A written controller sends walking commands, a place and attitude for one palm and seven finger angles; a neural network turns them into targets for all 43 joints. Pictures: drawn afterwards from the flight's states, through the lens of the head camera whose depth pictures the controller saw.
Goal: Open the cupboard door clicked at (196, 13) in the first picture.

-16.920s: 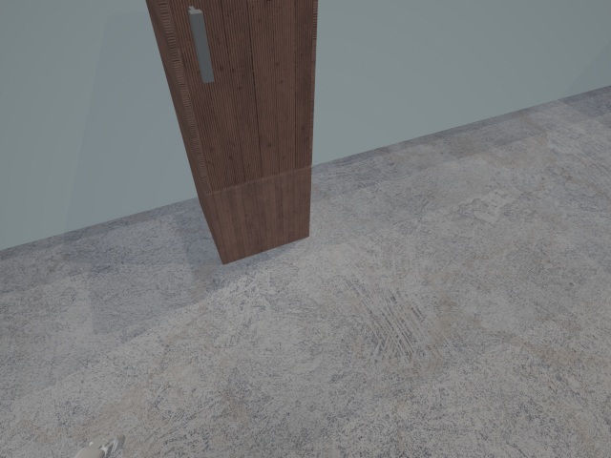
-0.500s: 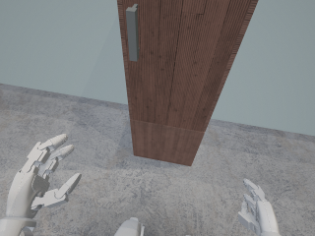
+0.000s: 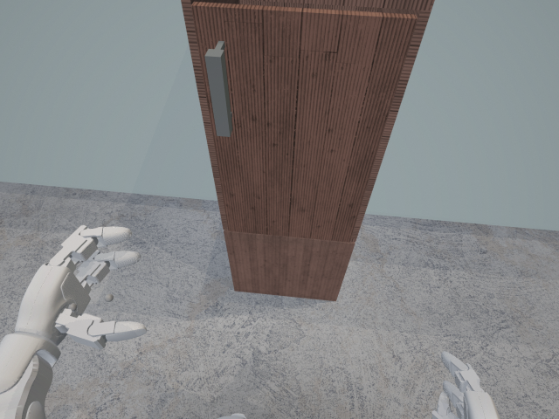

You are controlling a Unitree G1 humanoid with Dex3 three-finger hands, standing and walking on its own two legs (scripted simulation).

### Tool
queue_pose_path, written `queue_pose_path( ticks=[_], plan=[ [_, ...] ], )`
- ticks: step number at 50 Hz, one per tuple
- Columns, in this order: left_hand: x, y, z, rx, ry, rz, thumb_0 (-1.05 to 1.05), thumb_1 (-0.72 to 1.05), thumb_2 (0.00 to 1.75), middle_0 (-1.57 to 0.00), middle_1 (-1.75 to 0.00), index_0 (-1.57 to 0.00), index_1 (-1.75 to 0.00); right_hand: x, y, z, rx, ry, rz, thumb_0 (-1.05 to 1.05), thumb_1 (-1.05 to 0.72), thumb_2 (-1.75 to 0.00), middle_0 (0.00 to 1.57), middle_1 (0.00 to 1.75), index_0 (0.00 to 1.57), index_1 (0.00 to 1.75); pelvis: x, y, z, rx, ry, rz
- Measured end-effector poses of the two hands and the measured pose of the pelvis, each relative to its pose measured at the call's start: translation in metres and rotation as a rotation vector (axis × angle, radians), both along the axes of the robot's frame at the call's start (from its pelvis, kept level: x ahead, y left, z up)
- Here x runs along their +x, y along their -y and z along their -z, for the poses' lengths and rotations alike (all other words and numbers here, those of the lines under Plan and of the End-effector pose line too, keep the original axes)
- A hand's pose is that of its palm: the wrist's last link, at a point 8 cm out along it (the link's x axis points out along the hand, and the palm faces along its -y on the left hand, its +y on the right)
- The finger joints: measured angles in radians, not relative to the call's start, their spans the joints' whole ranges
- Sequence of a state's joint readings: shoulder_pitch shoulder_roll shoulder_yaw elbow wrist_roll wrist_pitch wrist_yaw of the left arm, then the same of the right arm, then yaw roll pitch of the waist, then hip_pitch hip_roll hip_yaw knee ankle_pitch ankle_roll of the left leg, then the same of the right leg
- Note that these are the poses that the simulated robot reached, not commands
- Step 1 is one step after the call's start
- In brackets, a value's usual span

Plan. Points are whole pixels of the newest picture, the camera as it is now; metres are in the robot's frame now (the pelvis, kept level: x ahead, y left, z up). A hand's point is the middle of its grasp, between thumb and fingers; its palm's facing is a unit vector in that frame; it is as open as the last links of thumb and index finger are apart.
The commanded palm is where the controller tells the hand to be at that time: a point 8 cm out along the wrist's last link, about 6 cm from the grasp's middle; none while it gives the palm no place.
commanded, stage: raise the hand with hooked fingers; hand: left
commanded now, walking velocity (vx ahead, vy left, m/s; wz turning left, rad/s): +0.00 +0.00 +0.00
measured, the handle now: (222, 90) +0.62 +0.15 +0.15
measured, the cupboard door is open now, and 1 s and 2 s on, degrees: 0 0 0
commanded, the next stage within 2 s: move the hooked fingers beside the handle in 1.02 s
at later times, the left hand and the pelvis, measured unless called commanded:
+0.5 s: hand (41, 219) +0.29 +0.29 +0.18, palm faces +0.04 -1.00 -0.09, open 13.9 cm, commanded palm +0.26 +0.34 +0.17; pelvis +0.01 +0.01 +0.02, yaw +1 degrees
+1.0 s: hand (73, 220) +0.29 +0.26 +0.18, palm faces +0.02 -1.00 -0.08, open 14.0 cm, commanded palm +0.26 +0.31 +0.17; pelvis +0.00 -0.02 +0.03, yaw +0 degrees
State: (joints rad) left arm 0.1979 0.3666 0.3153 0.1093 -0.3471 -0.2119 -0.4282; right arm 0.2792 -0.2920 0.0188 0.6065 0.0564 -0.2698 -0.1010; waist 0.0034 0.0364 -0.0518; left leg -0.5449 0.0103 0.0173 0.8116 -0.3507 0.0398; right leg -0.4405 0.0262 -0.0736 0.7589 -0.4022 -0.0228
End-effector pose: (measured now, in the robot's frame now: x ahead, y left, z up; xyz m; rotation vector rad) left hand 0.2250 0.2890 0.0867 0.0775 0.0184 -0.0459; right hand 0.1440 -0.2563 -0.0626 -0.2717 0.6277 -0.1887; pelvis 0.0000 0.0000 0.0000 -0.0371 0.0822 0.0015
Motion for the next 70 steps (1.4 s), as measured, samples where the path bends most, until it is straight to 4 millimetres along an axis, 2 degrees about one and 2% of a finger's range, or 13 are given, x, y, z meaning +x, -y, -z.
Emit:
queue_pose_path(
  ticks=[7, 12, 16, 22, 26, 32, 40, 52, 60, 65, 70],
  plan=[
    [0.018, -0.025, -0.045, -0.006, 0.142, -0.054, 0.00, -0.32, 0.37, -0.29, -1.09, -0.29, -1.08, 0.031, -0.026, -0.022, 0.025, 0.099, -0.052, 0.02, -0.91, -0.90, 0.21, 0.30, 0.20, 0.30, 0.006, -0.007, -0.008, -0.003, 0.036, -0.007],
    [0.026, -0.034, -0.051, -0.009, 0.060, -0.036, -0.01, -0.42, 0.33, -0.29, -1.15, -0.30, -1.14, 0.044, -0.042, -0.027, 0.058, 0.120, -0.086, 0.01, -0.91, -0.90, 0.21, 0.30, 0.20, 0.30, 0.007, -0.012, -0.012, -0.003, 0.049, -0.011],
    [0.028, -0.037, -0.054, -0.003, 0.025, -0.035, -0.01, -0.46, 0.32, -0.29, -1.17, -0.30, -1.17, 0.045, -0.050, -0.027, 0.067, 0.107, -0.102, 0.01, -0.90, -0.90, 0.21, 0.30, 0.20, 0.30, 0.007, -0.014, -0.015, 0.000, 0.060, -0.012],
    [0.033, -0.049, -0.084, 0.013, 0.126, -0.073, -0.01, -0.49, 0.30, -0.30, -1.19, -0.30, -1.19, 0.036, -0.051, -0.025, 0.061, 0.060, -0.113, 0.01, -0.90, -0.90, 0.21, 0.30, 0.20, 0.30, 0.006, -0.011, -0.019, 0.002, 0.081, -0.018],
    [0.041, -0.056, -0.097, 0.010, 0.121, -0.071, -0.01, -0.49, 0.30, -0.30, -1.20, -0.30, -1.19, 0.029, -0.045, -0.022, 0.060, 0.035, -0.096, 0.02, -0.90, -0.90, 0.21, 0.30, 0.20, 0.30, 0.005, -0.009, -0.022, 0.003, 0.088, -0.022],
    [0.051, -0.051, -0.094, -0.003, 0.039, -0.034, -0.01, -0.50, 0.30, -0.30, -1.20, -0.30, -1.19, 0.018, -0.030, -0.021, 0.061, 0.020, -0.057, 0.02, -0.90, -0.90, 0.21, 0.30, 0.20, 0.30, 0.003, -0.005, -0.024, 0.008, 0.084, -0.014],
    [0.045, -0.033, -0.086, -0.020, 0.068, -0.040, -0.01, -0.50, 0.30, -0.30, -1.20, -0.30, -1.20, 0.011, -0.013, -0.024, 0.047, 0.022, -0.039, 0.02, -0.91, -0.90, 0.21, 0.30, 0.20, 0.30, 0.003, 0.004, -0.025, 0.015, 0.092, -0.005],
    [0.043, -0.019, -0.093, -0.006, 0.072, -0.050, -0.01, -0.50, 0.30, -0.30, -1.20, -0.30, -1.20, 0.020, -0.003, -0.022, 0.068, 0.046, -0.041, 0.02, -0.91, -0.90, 0.21, 0.30, 0.20, 0.30, 0.004, 0.018, -0.025, 0.020, 0.096, -0.006],
    [0.048, -0.014, -0.086, -0.027, 0.050, -0.056, -0.01, -0.50, 0.30, -0.30, -1.20, -0.31, -1.20, 0.025, 0.004, -0.020, 0.073, 0.049, -0.042, 0.02, -0.91, -0.90, 0.21, 0.30, 0.20, 0.30, 0.004, 0.025, -0.023, 0.024, 0.090, -0.005],
    [0.063, -0.012, -0.086, -0.038, 0.059, -0.065, -0.01, -0.50, 0.30, -0.30, -1.20, -0.31, -1.20, 0.023, 0.008, -0.016, 0.057, 0.024, -0.038, 0.02, -0.91, -0.90, 0.21, 0.30, 0.20, 0.30, 0.002, 0.027, -0.022, 0.022, 0.085, -0.015],
    [0.093, -0.012, -0.085, -0.048, 0.036, -0.056, -0.01, -0.50, 0.30, -0.30, -1.20, -0.31, -1.20, 0.013, 0.013, -0.010, 0.043, -0.024, -0.013, 0.01, -0.91, -0.90, 0.21, 0.30, 0.20, 0.30, 0.001, 0.027, -0.021, 0.019, 0.064, -0.013]
  ],
)
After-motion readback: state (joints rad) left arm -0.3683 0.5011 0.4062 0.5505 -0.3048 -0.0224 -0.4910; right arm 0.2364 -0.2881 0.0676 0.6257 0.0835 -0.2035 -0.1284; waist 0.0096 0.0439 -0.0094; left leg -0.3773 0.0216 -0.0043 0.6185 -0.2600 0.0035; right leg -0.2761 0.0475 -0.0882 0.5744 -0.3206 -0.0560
